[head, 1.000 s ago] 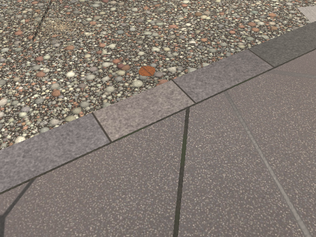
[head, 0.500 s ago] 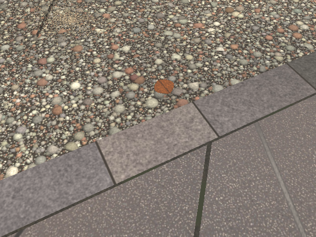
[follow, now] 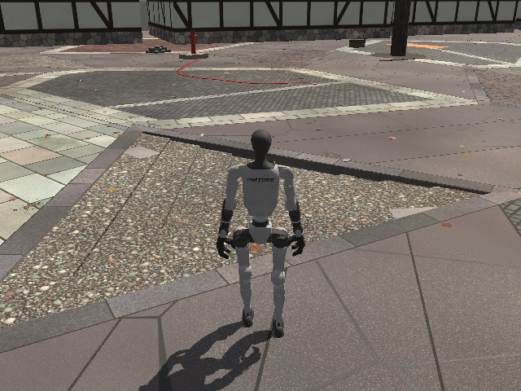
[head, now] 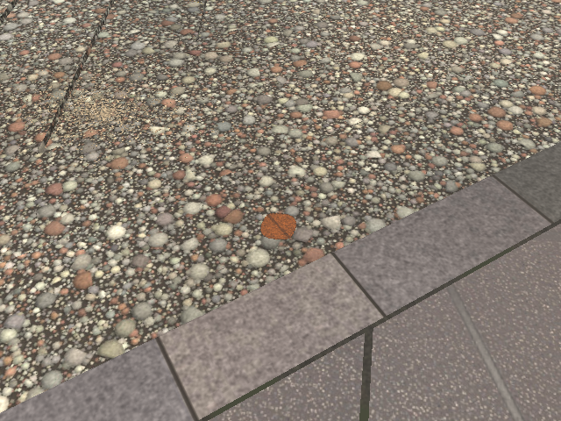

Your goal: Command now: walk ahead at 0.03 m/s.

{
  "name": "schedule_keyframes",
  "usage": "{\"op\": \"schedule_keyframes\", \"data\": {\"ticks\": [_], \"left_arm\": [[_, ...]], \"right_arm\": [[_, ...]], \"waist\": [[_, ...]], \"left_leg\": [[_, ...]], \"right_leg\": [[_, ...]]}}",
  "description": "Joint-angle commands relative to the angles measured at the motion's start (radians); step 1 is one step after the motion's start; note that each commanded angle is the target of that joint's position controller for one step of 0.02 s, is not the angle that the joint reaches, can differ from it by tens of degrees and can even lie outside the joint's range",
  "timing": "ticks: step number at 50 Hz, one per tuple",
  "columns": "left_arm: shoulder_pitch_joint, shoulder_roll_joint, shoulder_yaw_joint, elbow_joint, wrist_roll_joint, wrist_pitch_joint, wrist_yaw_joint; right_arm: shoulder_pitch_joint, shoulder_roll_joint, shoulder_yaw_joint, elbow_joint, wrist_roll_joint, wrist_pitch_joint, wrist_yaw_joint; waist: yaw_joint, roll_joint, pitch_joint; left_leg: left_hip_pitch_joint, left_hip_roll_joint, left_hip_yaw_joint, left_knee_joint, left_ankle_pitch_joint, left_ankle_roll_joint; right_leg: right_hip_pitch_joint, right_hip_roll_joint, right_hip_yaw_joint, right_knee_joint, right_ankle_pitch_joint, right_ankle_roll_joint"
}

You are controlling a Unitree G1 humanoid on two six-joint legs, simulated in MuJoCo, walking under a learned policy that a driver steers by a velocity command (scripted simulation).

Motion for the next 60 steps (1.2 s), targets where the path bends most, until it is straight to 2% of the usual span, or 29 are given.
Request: {"op": "schedule_keyframes", "data": {"ticks": [1,3,5,9,16,32,33,34,35,36,37,38,39,40,42,44,46,47,48,49,50,51,52,53,54,55,57,60], "left_arm": [[0.040,0.083,0.007,-0.004,-0.008,-0.027,0.004],[0.042,0.090,0.010,-0.005,-0.013,-0.037,0.008],[0.074,0.075,0.010,0.003,-0.013,-0.036,0.008],[0.126,0.058,0.008,0.017,-0.010,-0.032,0.006],[0.155,0.042,0.005,0.027,-0.011,-0.037,0.009],[0.193,0.011,0.002,0.049,-0.010,-0.042,0.016],[0.221,0.020,0.007,0.054,-0.007,-0.041,0.015],[0.227,0.057,0.021,0.044,-0.006,-0.036,0.012],[0.262,0.088,0.034,0.038,-0.002,-0.031,0.006],[0.315,0.118,0.047,0.046,-0.006,-0.032,0.003],[0.297,0.133,0.060,0.045,-0.009,-0.038,0.006],[0.278,0.122,0.065,0.037,-0.003,-0.047,0.007],[0.251,0.125,0.070,0.025,0.001,-0.060,0.007],[0.224,0.127,0.075,0.013,0.001,-0.073,0.005],[0.167,0.131,0.082,-0.012,-0.008,-0.097,0.003],[0.150,0.139,0.087,-0.020,-0.009,-0.110,0.000],[0.132,0.149,0.093,-0.026,-0.009,-0.114,-0.005],[0.117,0.155,0.094,-0.033,-0.006,-0.116,-0.010],[0.109,0.146,0.089,-0.037,0.005,-0.123,-0.018],[0.087,0.066,0.067,-0.076,-0.001,-0.130,-0.030],[0.034,0.031,0.062,-0.137,-0.007,-0.140,-0.040],[-0.018,0.067,0.068,-0.164,0.002,-0.134,-0.047],[-0.031,0.083,0.071,-0.169,-0.003,-0.131,-0.061],[-0.007,0.071,0.071,-0.162,-0.004,-0.125,-0.070],[0.008,0.067,0.074,-0.162,0.009,-0.111,-0.076],[0.014,0.060,0.073,-0.163,0.014,-0.095,-0.084],[-0.027,0.049,0.073,-0.179,0.003,-0.072,-0.090],[-0.164,0.046,0.067,-0.232,-0.013,-0.059,-0.092]], "right_arm": [[0.045,-0.060,-0.015,-0.008,-0.004,-0.004,0.007],[0.064,-0.072,-0.017,0.011,-0.013,-0.012,0.009],[0.063,-0.072,-0.015,0.026,-0.011,-0.016,0.007],[0.059,-0.065,-0.012,0.044,-0.007,-0.015,0.002],[0.079,-0.049,-0.008,0.075,-0.005,-0.013,-0.003],[0.094,-0.015,-0.006,0.122,-0.005,-0.012,-0.009],[0.103,-0.014,-0.007,0.125,-0.005,-0.010,-0.009],[0.102,-0.043,-0.020,0.116,-0.007,-0.004,-0.005],[0.049,-0.062,-0.029,0.086,-0.014,-0.001,0.005],[-0.050,-0.029,-0.024,0.032,-0.017,-0.004,0.018],[-0.135,-0.003,-0.019,-0.017,-0.022,-0.014,0.028],[-0.164,-0.036,-0.032,-0.034,-0.032,-0.024,0.034],[-0.141,-0.046,-0.042,-0.036,-0.034,-0.035,0.042],[-0.120,-0.054,-0.049,-0.037,-0.033,-0.046,0.051],[-0.109,-0.053,-0.058,-0.053,-0.021,-0.058,0.063],[-0.122,-0.041,-0.060,-0.077,-0.015,-0.056,0.068],[-0.052,-0.041,-0.068,-0.070,-0.013,-0.055,0.066],[0.042,-0.050,-0.077,-0.043,-0.014,-0.060,0.061],[0.218,-0.086,-0.097,0.011,-0.017,-0.073,0.049],[0.409,-0.202,-0.128,0.046,-0.042,-0.092,0.030],[0.417,-0.196,-0.113,0.051,-0.048,-0.093,0.032],[0.236,-0.165,-0.097,0.002,-0.048,-0.087,0.028],[0.135,-0.137,-0.088,-0.031,-0.036,-0.094,0.032],[0.100,-0.129,-0.082,-0.037,-0.027,-0.102,0.034],[0.089,-0.109,-0.073,-0.033,-0.022,-0.109,0.031],[0.097,-0.093,-0.066,-0.025,-0.023,-0.116,0.027],[0.148,-0.080,-0.061,-0.003,-0.023,-0.125,0.022],[0.184,-0.071,-0.055,0.004,-0.027,-0.136,0.026]], "waist": [[-0.024,-0.104,0.072],[-0.028,-0.075,0.061],[-0.014,-0.030,0.069],[0.004,0.001,0.070],[0.001,-0.002,0.059],[-0.001,-0.016,0.076],[0.008,-0.021,0.040],[0.017,-0.054,0.054],[0.047,-0.076,0.116],[0.092,-0.158,0.179],[0.101,-0.218,0.250],[0.091,-0.150,0.247],[0.064,-0.106,0.210],[0.040,-0.088,0.168],[0.009,-0.114,0.121],[0.003,-0.159,0.143],[-0.030,-0.135,0.159],[-0.074,-0.089,0.141],[-0.152,-0.003,0.064],[-0.223,0.267,-0.040],[-0.170,0.363,-0.055],[-0.085,0.194,0.032],[-0.045,0.066,0.049],[-0.010,0.043,0.046],[0.014,0.053,0.047],[0.022,0.062,0.058],[0.019,0.032,0.096],[-0.001,0.018,0.146]], "left_leg": [[0.149,0.095,-0.136,-0.072,-0.130,-0.010],[0.169,0.106,-0.146,-0.070,-0.102,-0.005],[0.127,0.115,-0.161,-0.091,-0.133,-0.001],[0.091,0.124,-0.177,-0.119,-0.168,-0.003],[0.116,0.123,-0.174,-0.105,-0.131,-0.002],[0.136,0.119,-0.159,-0.073,-0.042,-0.004],[0.134,0.094,-0.145,-0.059,-0.193,0.002],[0.077,0.052,-0.114,-0.005,-0.435,0.019],[-0.062,0.036,-0.108,0.048,-0.570,0.025],[-0.215,0.008,-0.043,0.159,-0.494,0.007],[-0.327,0.034,0.021,0.310,-0.286,-0.007],[-0.412,0.076,-0.011,0.390,-0.249,-0.012],[-0.447,0.094,-0.028,0.426,-0.225,-0.018],[-0.436,0.106,-0.037,0.427,-0.198,-0.022],[-0.300,0.097,-0.018,0.347,-0.168,-0.021],[-0.142,0.084,0.018,0.239,-0.196,-0.010],[0.044,0.049,0.091,0.153,-0.207,0.002],[0.194,0.017,0.119,0.114,-0.203,0.010],[0.421,0.005,0.097,0.085,-0.249,0.025],[0.626,0.264,-0.314,-0.108,-0.630,0.078],[0.593,0.430,-0.782,-0.331,-0.928,0.103],[0.457,0.449,-0.700,-0.306,-0.876,0.085],[0.362,0.419,-0.550,-0.282,-0.733,0.063],[0.299,0.378,-0.415,-0.303,-0.621,0.040],[0.263,0.346,-0.322,-0.323,-0.547,0.016],[0.242,0.327,-0.242,-0.332,-0.471,0.002],[0.250,0.294,-0.104,-0.336,-0.297,-0.029],[0.216,0.246,0.069,-0.369,-0.085,-0.060]], "right_leg": [[-0.212,-0.119,0.152,-0.264,-0.185,-0.048],[-0.195,-0.109,0.138,-0.256,-0.141,-0.044],[-0.150,-0.094,0.116,-0.227,-0.097,-0.049],[-0.109,-0.082,0.098,-0.198,-0.061,-0.055],[-0.104,-0.083,0.094,-0.198,-0.033,-0.055],[-0.073,-0.088,0.090,-0.199,0.034,-0.055],[-0.058,-0.073,0.090,-0.210,-0.134,-0.065],[-0.067,-0.067,0.119,-0.212,-0.373,-0.096],[-0.062,-0.109,0.203,-0.262,-0.576,-0.138],[0.005,-0.208,0.343,-0.371,-0.685,-0.192],[0.035,-0.326,0.448,-0.461,-0.627,-0.235],[0.083,-0.350,0.460,-0.475,-0.516,-0.246],[0.146,-0.337,0.422,-0.456,-0.419,-0.238],[0.178,-0.318,0.371,-0.441,-0.345,-0.224],[0.120,-0.259,0.254,-0.433,-0.281,-0.185],[0.006,-0.244,0.199,-0.429,-0.291,-0.179],[-0.105,-0.238,0.157,-0.370,-0.313,-0.195],[-0.176,-0.219,0.126,-0.277,-0.234,-0.195],[-0.268,-0.167,0.062,-0.038,-0.033,-0.187],[-0.472,-0.036,-0.069,0.429,0.043,-0.137],[-0.668,0.071,0.021,0.695,-0.165,-0.141],[-0.712,-0.024,0.088,0.819,-0.058,-0.156],[-0.680,-0.079,0.096,0.811,0.059,-0.150],[-0.628,-0.109,0.094,0.773,0.107,-0.136],[-0.600,-0.124,0.082,0.759,0.119,-0.120],[-0.597,-0.129,0.067,0.772,0.142,-0.105],[-0.656,-0.120,0.042,0.792,0.212,-0.096],[-0.661,-0.094,-0.026,0.674,0.317,-0.102]]}}
Keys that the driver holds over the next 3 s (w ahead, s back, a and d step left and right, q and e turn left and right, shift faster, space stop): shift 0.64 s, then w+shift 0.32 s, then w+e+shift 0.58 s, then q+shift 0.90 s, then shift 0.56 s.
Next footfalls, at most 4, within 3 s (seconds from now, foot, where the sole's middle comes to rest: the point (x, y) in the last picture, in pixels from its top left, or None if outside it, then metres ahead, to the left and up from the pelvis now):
0.96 left None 0.20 0.14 -0.77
1.44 right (309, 393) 0.60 -0.04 -0.77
1.82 left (330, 265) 0.99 -0.12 -0.77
2.42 right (387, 257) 1.01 -0.28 -0.77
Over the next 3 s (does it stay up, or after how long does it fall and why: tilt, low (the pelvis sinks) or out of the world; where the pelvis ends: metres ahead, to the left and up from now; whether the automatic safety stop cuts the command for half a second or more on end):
stays up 0.92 -0.22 0.01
